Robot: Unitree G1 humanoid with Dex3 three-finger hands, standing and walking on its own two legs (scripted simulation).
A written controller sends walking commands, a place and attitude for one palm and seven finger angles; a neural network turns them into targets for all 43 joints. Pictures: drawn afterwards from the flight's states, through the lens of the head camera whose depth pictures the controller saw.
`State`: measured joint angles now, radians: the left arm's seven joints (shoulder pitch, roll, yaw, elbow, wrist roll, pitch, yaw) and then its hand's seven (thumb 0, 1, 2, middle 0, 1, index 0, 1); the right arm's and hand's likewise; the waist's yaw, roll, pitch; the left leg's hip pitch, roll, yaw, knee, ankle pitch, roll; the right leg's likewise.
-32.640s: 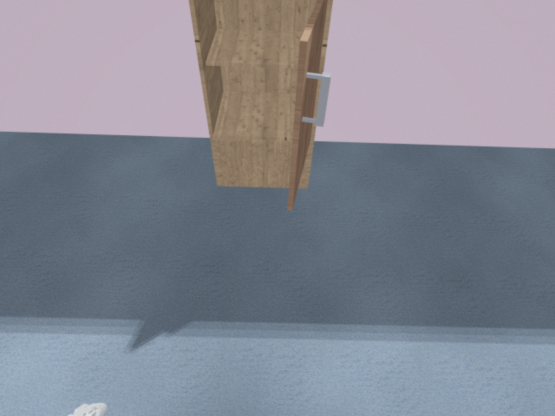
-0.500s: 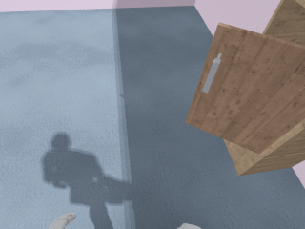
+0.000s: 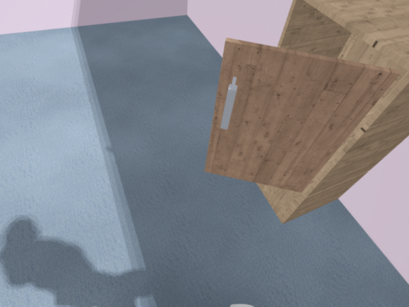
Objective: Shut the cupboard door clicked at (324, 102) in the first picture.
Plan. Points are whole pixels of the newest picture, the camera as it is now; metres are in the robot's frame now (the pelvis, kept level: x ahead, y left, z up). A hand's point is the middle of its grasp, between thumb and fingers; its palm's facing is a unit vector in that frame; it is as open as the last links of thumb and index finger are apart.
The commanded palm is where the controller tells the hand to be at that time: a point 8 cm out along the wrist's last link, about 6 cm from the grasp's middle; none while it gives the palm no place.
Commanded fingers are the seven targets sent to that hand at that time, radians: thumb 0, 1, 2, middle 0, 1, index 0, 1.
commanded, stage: turn to face it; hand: left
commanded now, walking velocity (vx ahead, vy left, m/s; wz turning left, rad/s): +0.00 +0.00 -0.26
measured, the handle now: (229, 103) +0.65 -0.04 -0.01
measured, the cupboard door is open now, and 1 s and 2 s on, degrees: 55 55 55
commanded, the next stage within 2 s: take the last steps up to it in 0.10 s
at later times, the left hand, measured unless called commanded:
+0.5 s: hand out of the picture +0.10 +0.14 -0.16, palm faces -0.11 -0.98 -0.19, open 7.4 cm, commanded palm none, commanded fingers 0.00 0.90 0.90 -0.20 -0.30 -0.20 -0.30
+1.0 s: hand (191, 242) +0.29 +0.04 -0.16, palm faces -0.23 -0.94 -0.24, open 7.4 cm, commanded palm none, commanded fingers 0.00 0.90 0.90 -0.20 -0.30 -0.20 -0.30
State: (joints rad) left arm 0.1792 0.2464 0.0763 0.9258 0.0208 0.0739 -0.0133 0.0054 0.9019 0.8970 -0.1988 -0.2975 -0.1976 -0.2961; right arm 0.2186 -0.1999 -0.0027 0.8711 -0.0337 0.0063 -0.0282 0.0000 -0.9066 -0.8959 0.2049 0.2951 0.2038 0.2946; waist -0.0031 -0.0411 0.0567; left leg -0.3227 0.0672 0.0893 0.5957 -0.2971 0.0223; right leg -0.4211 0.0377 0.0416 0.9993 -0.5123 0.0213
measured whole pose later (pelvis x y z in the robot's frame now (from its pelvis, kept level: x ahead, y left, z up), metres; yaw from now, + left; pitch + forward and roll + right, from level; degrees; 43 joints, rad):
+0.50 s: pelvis +0.04 -0.04 +0.01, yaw -7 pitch +2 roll +0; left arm 0.25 0.17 0.05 1.01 0.03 0.00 0.00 0.00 0.90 0.90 -0.20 -0.30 -0.20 -0.30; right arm 0.27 -0.22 -0.05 0.99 -0.03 0.03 -0.01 0.00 -0.91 -0.90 0.20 0.29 0.20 0.29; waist -0.02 0.01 0.02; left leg -0.45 0.07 0.08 0.86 -0.41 -0.05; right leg -0.14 0.02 -0.03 0.42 -0.32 -0.03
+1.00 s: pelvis +0.15 -0.12 -0.01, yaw -12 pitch +0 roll +0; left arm 0.11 0.17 0.04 1.00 0.02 -0.01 0.00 0.00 0.91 0.90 -0.19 -0.30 -0.19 -0.30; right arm 0.33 -0.19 -0.03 1.06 -0.01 0.03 -0.03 0.00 -0.91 -0.90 0.21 0.30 0.20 0.29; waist -0.04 0.04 0.09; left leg -0.21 0.12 0.07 0.71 -0.54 -0.05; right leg -0.38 -0.03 -0.07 0.62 -0.25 -0.02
